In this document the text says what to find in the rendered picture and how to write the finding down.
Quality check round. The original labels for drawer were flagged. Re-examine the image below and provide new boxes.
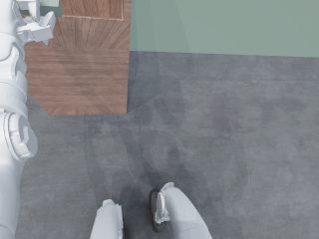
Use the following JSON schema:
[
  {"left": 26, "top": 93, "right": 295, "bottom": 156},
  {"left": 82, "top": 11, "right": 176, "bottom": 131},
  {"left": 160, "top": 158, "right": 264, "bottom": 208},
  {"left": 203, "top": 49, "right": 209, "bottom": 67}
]
[{"left": 61, "top": 0, "right": 122, "bottom": 19}]

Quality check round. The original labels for right robot shin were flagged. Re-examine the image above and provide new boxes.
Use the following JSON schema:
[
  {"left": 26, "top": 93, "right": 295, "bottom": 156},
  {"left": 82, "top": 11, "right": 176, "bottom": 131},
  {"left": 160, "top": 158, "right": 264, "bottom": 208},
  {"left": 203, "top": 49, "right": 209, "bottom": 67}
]
[{"left": 155, "top": 182, "right": 174, "bottom": 223}]

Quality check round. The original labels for robot left upper arm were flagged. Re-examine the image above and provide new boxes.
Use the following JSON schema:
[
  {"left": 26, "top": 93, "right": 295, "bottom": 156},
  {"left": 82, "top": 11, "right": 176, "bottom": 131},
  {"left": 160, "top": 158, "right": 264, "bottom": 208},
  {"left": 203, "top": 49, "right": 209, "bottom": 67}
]
[{"left": 0, "top": 112, "right": 38, "bottom": 239}]

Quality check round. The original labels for cabinet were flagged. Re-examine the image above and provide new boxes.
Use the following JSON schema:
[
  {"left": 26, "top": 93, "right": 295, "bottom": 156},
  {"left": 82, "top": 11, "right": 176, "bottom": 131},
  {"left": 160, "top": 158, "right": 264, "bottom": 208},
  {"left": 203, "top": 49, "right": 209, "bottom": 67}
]
[{"left": 21, "top": 0, "right": 132, "bottom": 117}]

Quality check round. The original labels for left robot hand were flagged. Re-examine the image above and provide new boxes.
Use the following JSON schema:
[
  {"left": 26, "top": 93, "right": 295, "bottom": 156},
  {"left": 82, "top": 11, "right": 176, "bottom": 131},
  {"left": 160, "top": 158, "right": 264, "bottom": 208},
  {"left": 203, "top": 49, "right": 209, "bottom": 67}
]
[{"left": 0, "top": 0, "right": 56, "bottom": 48}]

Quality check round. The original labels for handle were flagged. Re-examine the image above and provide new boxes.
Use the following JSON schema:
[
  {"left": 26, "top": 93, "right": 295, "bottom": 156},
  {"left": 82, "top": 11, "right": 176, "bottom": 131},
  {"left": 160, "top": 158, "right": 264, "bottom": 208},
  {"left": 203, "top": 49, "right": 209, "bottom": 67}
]
[{"left": 19, "top": 0, "right": 63, "bottom": 18}]

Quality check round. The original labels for robot right foot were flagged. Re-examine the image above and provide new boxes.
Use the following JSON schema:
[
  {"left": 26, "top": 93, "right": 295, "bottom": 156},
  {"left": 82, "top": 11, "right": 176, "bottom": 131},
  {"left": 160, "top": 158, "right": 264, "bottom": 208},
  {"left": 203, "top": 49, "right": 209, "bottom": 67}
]
[{"left": 149, "top": 188, "right": 164, "bottom": 233}]

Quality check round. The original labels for left robot forearm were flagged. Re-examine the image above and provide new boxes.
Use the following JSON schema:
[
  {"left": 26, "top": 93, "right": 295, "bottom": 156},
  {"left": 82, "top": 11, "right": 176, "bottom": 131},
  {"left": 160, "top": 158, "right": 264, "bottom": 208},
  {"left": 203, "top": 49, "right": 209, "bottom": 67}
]
[{"left": 0, "top": 33, "right": 28, "bottom": 120}]

